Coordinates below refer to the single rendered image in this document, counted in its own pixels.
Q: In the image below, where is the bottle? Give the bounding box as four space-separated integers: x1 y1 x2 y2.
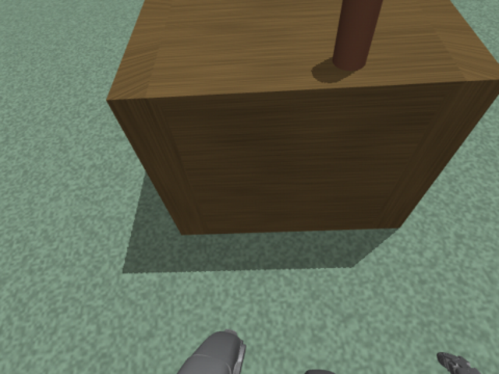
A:
332 0 383 71

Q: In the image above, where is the right robot hand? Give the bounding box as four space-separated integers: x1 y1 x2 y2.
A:
437 352 481 374

